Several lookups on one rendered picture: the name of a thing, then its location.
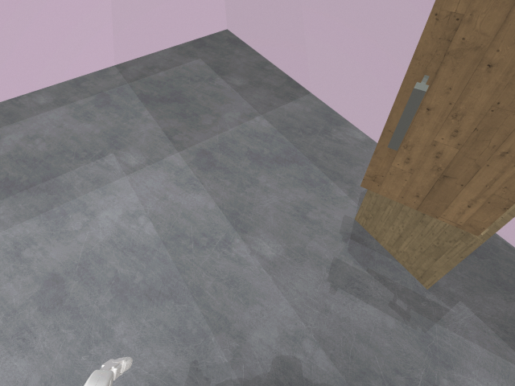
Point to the handle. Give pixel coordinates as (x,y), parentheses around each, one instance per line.
(408,113)

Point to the cupboard door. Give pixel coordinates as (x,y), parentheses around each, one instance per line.
(456,162)

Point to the robot left hand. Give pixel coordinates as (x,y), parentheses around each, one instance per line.
(109,372)

